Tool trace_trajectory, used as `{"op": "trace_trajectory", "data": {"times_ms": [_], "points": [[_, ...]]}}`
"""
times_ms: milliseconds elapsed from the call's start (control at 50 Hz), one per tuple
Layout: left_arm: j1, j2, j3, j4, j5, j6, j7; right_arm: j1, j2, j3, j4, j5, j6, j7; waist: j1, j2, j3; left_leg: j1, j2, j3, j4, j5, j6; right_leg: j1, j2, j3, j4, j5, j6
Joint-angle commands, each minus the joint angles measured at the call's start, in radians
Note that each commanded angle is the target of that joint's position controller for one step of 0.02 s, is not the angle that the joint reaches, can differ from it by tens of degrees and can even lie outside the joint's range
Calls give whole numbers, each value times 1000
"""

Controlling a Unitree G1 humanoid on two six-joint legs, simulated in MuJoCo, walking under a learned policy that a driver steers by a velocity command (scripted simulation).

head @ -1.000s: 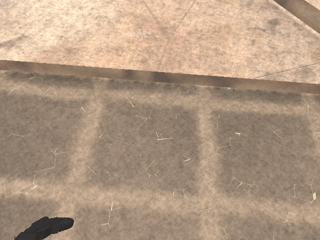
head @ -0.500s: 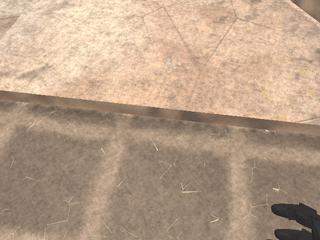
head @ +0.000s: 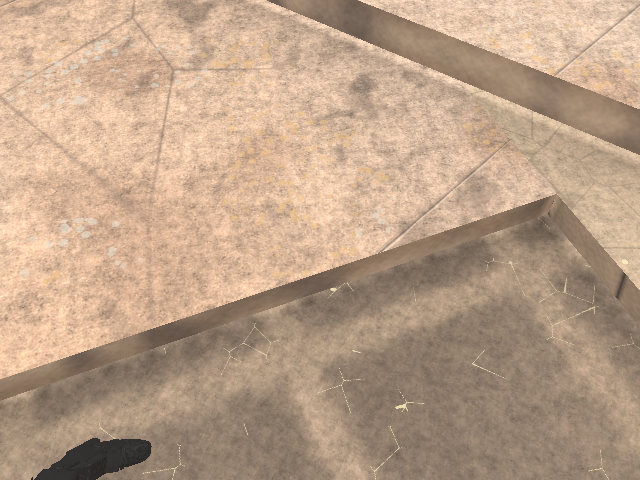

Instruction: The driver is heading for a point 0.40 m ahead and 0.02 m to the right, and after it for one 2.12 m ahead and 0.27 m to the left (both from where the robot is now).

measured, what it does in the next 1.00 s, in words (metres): walks ahead: right foot, then left foot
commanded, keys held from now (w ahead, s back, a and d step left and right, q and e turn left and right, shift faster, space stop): w+e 0.28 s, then w+q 0.68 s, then q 0.04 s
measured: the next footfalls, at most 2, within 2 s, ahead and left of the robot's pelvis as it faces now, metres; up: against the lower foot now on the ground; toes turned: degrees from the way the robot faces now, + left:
right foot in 0.06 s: +0.20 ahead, -0.11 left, +0.00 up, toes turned -4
left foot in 0.58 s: +0.52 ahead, +0.06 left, +0.00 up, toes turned -9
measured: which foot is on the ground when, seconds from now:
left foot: down 0.00-0.06, up 0.08-0.56, down 0.58-1.00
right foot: up 0.00-0.04, down 0.06-0.60, up 0.62-1.00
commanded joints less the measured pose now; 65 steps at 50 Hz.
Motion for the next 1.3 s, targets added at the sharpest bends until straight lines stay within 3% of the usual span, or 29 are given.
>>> {"op": "trace_trajectory", "data": {"times_ms": [20, 60, 80, 100, 120, 160, 180, 240, 340, 460, 520, 560, 580, 600, 620, 640, 680, 760, 860, 960, 1020, 1040, 1060, 1080, 1100, 1120, 1180, 1240, 1300], "points": [[31, 121, 46, -82, 5, -5, -5, -43, -216, -52, -59, 14, 6, -12, 108, 127, -58, -7, 268, -46, 178, 1018, 129, 160, 88, -85, -23, -118, -66], [354, 230, 107, -3, -2, 11, 22, -40, -181, -34, -76, 0, 9, -21, 272, 46, -225, -297, 204, -14, 648, 830, 63, 680, 82, 24, -94, -56, -149], [328, 350, 122, -8, -14, 6, 33, 61, -31, 16, -137, -45, -12, -5, 146, -241, -308, -760, 9, -63, 1016, -147, -1, 1013, -195, 589, -162, -209, -328], [362, 273, 98, -45, -6, -11, 30, -20, -102, 10, -142, -21, -46, 9, 220, -134, -457, -857, -21, -305, 1138, -236, 9, 1060, -271, 862, -315, -363, -379], [329, 219, 79, -30, 5, -27, 25, -128, -155, -5, -177, 19, -63, 17, 234, -78, -303, -934, 26, -318, 1123, -132, 27, 961, -241, 718, -351, -310, -321], [207, 175, 65, -36, 6, -36, 27, -146, -137, 1, -173, -11, -74, 4, 145, 28, -141, -848, 95, -305, 951, 8, 26, 675, -159, 508, -361, -96, -264], [166, 153, 56, -50, 19, -39, 31, -124, -145, -5, -166, -24, -64, 2, 107, 6, -120, -773, 115, -314, 905, 43, 18, 579, -131, 451, -379, 8, -257], [151, 154, 55, -38, 16, -45, 42, -108, -113, 1, -159, -37, -34, 2, 76, 0, -93, -702, 110, -289, 804, 88, -27, 437, -98, 368, -419, 148, -268], [206, 158, 51, 17, 12, -43, 64, -256, -43, 31, -179, -31, -32, 15, 140, -33, -49, -634, 76, -251, 438, 446, -52, 364, -18, 206, -431, 87, -191], [309, 185, 53, 100, 12, -46, 56, -392, -76, 30, -223, -4, -44, 41, 203, -34, 12, -717, 65, -253, 289, 438, 28, 575, -136, 239, -408, 55, -173], [300, 198, 59, 123, 11, -36, 61, -352, -89, 25, -227, 0, -43, 53, 170, -45, -1, -692, 39, -234, 265, 293, 83, 682, -165, 208, -337, 271, -140], [261, 195, 55, 114, 19, -26, 68, -171, -134, -4, -179, -7, -40, 47, 68, -29, -131, -417, -34, -177, 233, 301, 135, 664, -102, 120, -107, 620, -98], [261, 170, 40, 91, 35, -25, 77, -22, -184, -21, -155, -10, -37, 42, 6, 23, -253, -153, 61, -314, 260, 369, 189, 519, -64, 77, 128, 507, -62], [360, 101, 18, 60, 36, -44, 70, 59, -278, -48, -148, -16, -31, 41, 41, 262, -363, 192, 277, -784, 195, 209, 361, 124, 106, 15, 503, 5, 33], [323, 120, 14, 63, 34, -65, 62, 82, -195, -28, -134, 8, -28, 46, 16, 265, -375, 273, 317, -1001, 65, 52, 377, -53, 141, 124, 606, -460, 41], [238, 169, 25, 41, 2, -83, 49, 30, -155, -15, -147, 7, -24, 41, 9, 191, -244, 180, 304, -897, 39, -13, 334, -138, 82, 155, 640, -405, 30], [133, 158, 22, 15, 19, -101, 48, -57, -133, -8, -169, -8, -16, 34, 42, 47, -86, -59, 232, -715, 10, 167, 299, -121, 18, 116, 521, -296, 29], [167, 122, 22, 14, 46, -81, 57, -92, -125, -4, -184, -10, -13, 18, 106, 103, -80, -229, 160, -580, -32, 443, 304, -2, -2, 90, 362, -227, 83], [-5, 66, 0, -24, 40, -78, 61, -45, -157, -18, -159, 3, 3, -10, 60, 110, -51, -354, 73, -474, -20, 453, 244, 101, 60, 60, 24, 53, 125], [-82, 95, 10, -36, 18, -83, 46, 19, -138, -17, -141, 14, 30, -21, 38, 134, -62, -259, 116, -599, 75, 351, 210, 169, 98, 95, -120, 53, 110], [25, 123, 33, -10, 40, -95, 46, -46, -123, -16, -168, 6, 51, -31, 127, 160, -101, -210, 65, -619, 282, 594, 142, 334, 115, 75, -270, 93, 44], [148, 155, 44, 9, 58, -100, 53, -77, -85, -3, -197, -3, 50, -29, 187, 130, -218, -300, 8, -572, 498, 590, 96, 581, 17, 132, -257, 261, -7], [267, 218, 54, 22, 69, -92, 65, 0, 4, 22, -220, -36, 44, -29, 169, -97, -373, -552, -111, -452, 825, -73, 27, 926, -249, 379, -146, 791, -102], [297, 225, 59, 49, 53, -72, 56, 169, -51, 19, -216, 2, 40, -23, 107, -261, -468, -727, -130, -427, 1065, -369, -10, 1000, -460, 697, -151, 678, -275], [217, 156, 49, 11, 42, -57, 58, 154, -137, -5, -181, 15, 57, -26, 117, -111, -350, -780, -57, -423, 1182, -291, -47, 867, -404, 632, -194, 450, -261], [160, 96, 31, -6, 39, -42, 65, 39, -163, -17, -201, 14, 73, -28, 137, -57, -225, -815, -28, -364, 1196, -225, -65, 744, -325, 458, -220, 341, -212], [55, 86, 19, 6, 45, -15, 77, -23, -103, -17, -233, 4, 117, -32, 81, -77, -64, -709, 23, -289, 1108, -122, -96, 418, -179, 224, -329, 241, -166], [54, 112, 31, 26, 53, -9, 88, -28, -35, 4, -257, -5, 125, -28, 77, -124, -96, -674, 22, -232, 1002, -76, -112, 424, -186, 126, -348, 407, -204], [33, 126, 35, 20, 54, 11, 98, -76, -42, 6, -288, -18, 138, -25, 86, -86, -155, -646, 57, -230, 927, -13, -110, 477, -238, 85, -319, 442, -206]]}}
Over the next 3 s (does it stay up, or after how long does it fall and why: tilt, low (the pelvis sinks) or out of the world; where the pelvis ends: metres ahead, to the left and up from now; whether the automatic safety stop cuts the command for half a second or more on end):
stays up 0.85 -0.02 0.07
